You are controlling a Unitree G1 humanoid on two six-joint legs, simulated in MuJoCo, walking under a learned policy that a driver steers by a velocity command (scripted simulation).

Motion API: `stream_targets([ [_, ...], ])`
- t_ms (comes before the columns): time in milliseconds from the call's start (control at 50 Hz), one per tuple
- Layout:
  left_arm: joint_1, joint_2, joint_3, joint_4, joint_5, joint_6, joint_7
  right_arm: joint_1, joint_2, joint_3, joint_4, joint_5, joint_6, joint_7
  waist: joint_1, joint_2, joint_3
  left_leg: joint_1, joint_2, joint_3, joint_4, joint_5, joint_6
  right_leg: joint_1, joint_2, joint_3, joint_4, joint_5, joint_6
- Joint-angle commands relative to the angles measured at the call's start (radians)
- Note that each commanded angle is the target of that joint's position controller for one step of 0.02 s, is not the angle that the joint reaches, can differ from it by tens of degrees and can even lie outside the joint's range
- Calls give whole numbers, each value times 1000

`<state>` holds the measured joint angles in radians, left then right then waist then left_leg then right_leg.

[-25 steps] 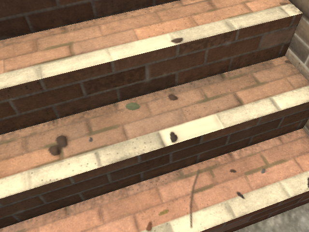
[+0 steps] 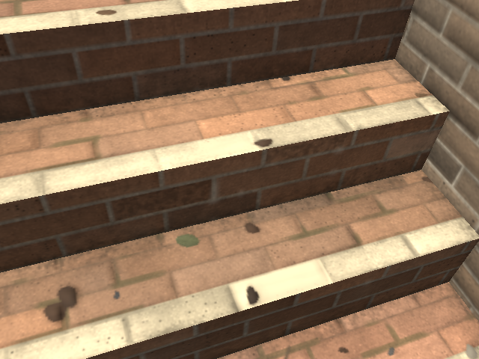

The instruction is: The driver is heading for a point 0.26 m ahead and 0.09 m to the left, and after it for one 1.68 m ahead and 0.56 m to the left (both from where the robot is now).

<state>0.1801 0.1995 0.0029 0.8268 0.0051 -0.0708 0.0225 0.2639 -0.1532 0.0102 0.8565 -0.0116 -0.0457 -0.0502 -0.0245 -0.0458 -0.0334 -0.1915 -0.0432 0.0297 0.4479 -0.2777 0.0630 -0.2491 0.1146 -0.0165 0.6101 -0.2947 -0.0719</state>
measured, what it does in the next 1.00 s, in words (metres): steps on the spot, turning left: right foot, then left foot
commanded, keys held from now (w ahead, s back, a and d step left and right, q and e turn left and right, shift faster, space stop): w+q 0.62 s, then q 0.34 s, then no key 0.04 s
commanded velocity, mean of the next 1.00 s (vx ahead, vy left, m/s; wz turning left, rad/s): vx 0.40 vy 0.00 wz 0.53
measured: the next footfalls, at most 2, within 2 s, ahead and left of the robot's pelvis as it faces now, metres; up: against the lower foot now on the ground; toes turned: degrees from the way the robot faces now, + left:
right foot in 0.32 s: +0.06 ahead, -0.10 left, +0.00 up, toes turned +8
left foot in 0.76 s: +0.03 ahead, +0.16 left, +0.00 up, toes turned +29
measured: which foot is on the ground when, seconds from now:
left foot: down 0.00-0.32, up 0.34-0.74, down 0.76-1.00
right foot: up 0.00-0.30, down 0.32-0.76, up 0.78-1.00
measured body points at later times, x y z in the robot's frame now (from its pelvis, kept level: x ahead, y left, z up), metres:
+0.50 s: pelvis +0.01 -0.01 +0.00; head +0.03 -0.02 +0.45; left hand +0.03 +0.26 -0.11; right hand +0.23 -0.21 -0.10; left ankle -0.08 +0.08 -0.56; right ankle +0.02 -0.10 -0.74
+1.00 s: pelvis +0.03 +0.06 +0.00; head +0.05 +0.11 +0.45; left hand +0.10 +0.34 -0.10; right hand +0.26 -0.12 -0.10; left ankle +0.00 +0.14 -0.74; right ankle +0.05 -0.07 -0.46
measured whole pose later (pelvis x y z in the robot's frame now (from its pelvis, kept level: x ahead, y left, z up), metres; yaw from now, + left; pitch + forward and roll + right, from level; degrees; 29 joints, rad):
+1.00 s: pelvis +0.03 +0.06 +0.00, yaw +36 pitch +4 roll -1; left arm 0.07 0.15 0.01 0.56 0.06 0.02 0.02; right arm 0.29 -0.24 -0.06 0.68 -0.04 0.01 -0.06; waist -0.04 -0.06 0.03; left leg -0.33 -0.09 -0.10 0.49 -0.21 0.07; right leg -0.88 0.03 -0.02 2.00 -0.36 0.03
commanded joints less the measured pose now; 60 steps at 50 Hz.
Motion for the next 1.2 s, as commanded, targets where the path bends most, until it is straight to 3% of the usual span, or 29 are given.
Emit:
stream_targets([
  [20, 43, 71, 10, -71, 43, 9, 3, 18, -148, -35, -51, -1, -15, 17, 62, 200, 37, 38, 376, -446, -207, 480, 266, -187, -92, 33, 347, -179, 82],
  [60, -11, 104, 25, -96, 53, 21, -4, -23, -192, -61, -72, -2, -1, 25, 70, 144, 100, -69, 276, -361, -235, 253, 225, -221, -90, 8, 439, -112, 101],
  [120, -57, 54, 14, -122, 35, 25, -8, -9, -193, -79, -92, -4, 2, 22, 53, 130, 67, -52, 173, -271, -170, 379, 171, -228, -84, -25, 342, -11, 117],
  [220, -37, 13, 8, -148, 5, 18, 23, 9, -178, -103, -127, -13, 10, 26, 17, 202, -35, -25, 169, -313, -94, 524, 165, -60, -53, -70, 75, -71, 93],
  [240, -23, 19, 10, -152, 1, 19, 31, -2, -175, -106, -130, -23, 19, 26, 20, 199, -52, -9, 170, -336, -73, 553, 164, -45, -51, -76, 9, -50, 85],
  [280, 62, 22, 19, -143, -2, 9, 39, -38, -171, -111, -156, -7, 30, 23, 71, 160, -64, -25, 137, -350, 14, 555, 131, 80, -53, -88, -212, 66, 75],
  [300, 105, 52, 29, -132, 10, 0, 43, -67, -143, -108, -181, 4, 26, 25, 83, 102, -61, -89, 97, -322, 121, 500, 96, 175, -100, -48, -286, 121, 71],
  [320, 160, 109, 41, -131, 37, -9, 47, -90, -75, -92, -216, 20, 20, 27, 98, -59, -74, -273, 17, -232, 341, 183, 43, 321, -290, 153, -378, 226, 39],
  [340, 132, 245, 78, -144, 60, 2, 39, -18, -46, -84, -265, 16, 28, 15, 48, -321, -102, -434, -85, -62, 586, -303, -8, 290, -553, 420, -413, 329, -115],
  [360, 81, 191, 80, -168, 70, 8, 36, -5, -128, -102, -238, -21, 40, 9, 28, -127, -95, -456, 17, -71, 894, -284, -25, 200, -595, 464, -403, 176, -223],
  [380, 27, 127, 64, -179, 57, 10, 30, -30, -146, -115, -233, -41, 48, 13, 18, -11, -46, -485, 36, -77, 1093, -217, -26, 106, -528, 362, -415, -25, -238],
  [440, 30, 98, 56, -162, 49, -15, 32, -58, -133, -116, -262, -49, 60, 29, 1, 48, 73, -603, 53, -97, 1191, -48, -41, 28, -390, 146, -391, 28, -144],
  [520, 179, 137, 76, -113, 40, -33, 22, -131, -104, -113, -303, -48, 70, 50, 55, -11, 8, -677, 32, -84, 1142, 17, -64, 180, -410, 76, -331, 232, -134],
  [580, 154, 145, 80, -124, 48, -36, 22, -171, -93, -109, -326, -47, 86, 65, 46, -75, 16, -646, 66, -73, 952, 9, -79, 173, -435, 36, -357, 197, -126],
  [620, 70, 157, 82, -132, 61, -44, 20, -157, -75, -85, -328, -32, 97, 41, 22, -116, 25, -440, 88, 25, 824, -42, -69, 39, -417, -82, -388, 259, -95],
  [680, 13, 160, 77, -141, 43, -31, 24, -158, -95, -80, -350, -13, 91, 28, 26, -117, 17, -224, 74, 44, 419, -77, -46, 43, -416, -164, -288, 694, -80],
  [720, 60, 182, 87, -114, 8, 26, 18, -17, -122, -102, -300, -26, 68, 32, -13, -96, -130, -108, -13, 95, 147, -16, -10, 233, -384, -210, 17, 1001, -54],
  [740, 27, 177, 88, -116, -19, 50, 10, 99, -122, -107, -258, -33, 48, 27, -81, -63, -150, 8, -57, 148, -90, 180, -2, 210, -333, -258, 230, 896, -13],
  [760, 14, 134, 77, -152, -17, 56, 3, 136, -154, -112, -228, -43, 29, 25, -98, 41, -128, 190, -5, 24, -145, 400, 2, -83, -295, -224, 489, 329, 28],
  [780, 12, -4, 43, -240, 7, 55, -6, 149, -312, -138, -268, -45, 29, 21, -29, 305, -132, 325, 329, -438, 20, 1357, 106, -502, -144, -189, 902, -242, 107],
  [800, 52, -14, 34, -214, 22, 61, 2, 138, -327, -136, -306, -38, 29, 14, -64, 176, -333, 258, 488, -542, -77, 1273, 310, -402, -154, 40, 1082, -167, 119],
  [820, -3, -4, 42, -236, 28, 65, 6, 20, -297, -131, -326, -32, 45, 6, -32, 156, -221, 109, 448, -479, -116, 883, 351, -434, -167, 49, 1173, -111, 138],
  [840, -63, 10, 46, -257, 37, 66, 6, -69, -248, -116, -329, -18, 55, 1, -3, 124, -64, -3, 346, -391, -103, 692, 309, -506, -168, 22, 1249, -80, 136],
  [880, -49, 22, 48, -277, 47, 75, -1, -58, -217, -101, -299, -5, 55, -8, 22, 113, 25, -49, 228, -308, -50, 759, 234, -591, -139, 15, 1332, -61, 121],
  [900, -36, 37, 45, -291, 60, 77, -13, -35, -227, -103, -278, -16, 55, -9, 40, 45, 14, -50, 209, -303, -29, 697, 203, -609, -123, 22, 1286, -26, 114],
  [940, -75, 9, 32, -324, 57, 79, -7, 27, -258, -116, -247, -29, 49, -12, 11, 81, -43, 38, 221, -348, -20, 714, 222, -690, -84, 7, 1420, -52, 99],
  [1020, -158, 5, 17, -368, 60, 85, 4, 78, -221, -107, -200, -22, 33, -34, -23, 109, -86, 155, 254, -378, -35, 626, 239, -843, -92, 13, 1491, -75, 96],
  [1120, -193, -20, 8, -375, 49, 114, 3, 111, -202, -95, -153, -32, 19, -50, -49, 140, -70, 178, 290, -369, -90, 580, 260, -854, -96, 23, 1484, -126, 99],
  [1200, -233, -23, 11, -397, 45, 131, 16, 139, -229, -96, -124, -34, 6, -65, -62, 120, -13, 211, 314, -342, -134, 455, 265, -898, -71, 142, 1442, -225, 82],
])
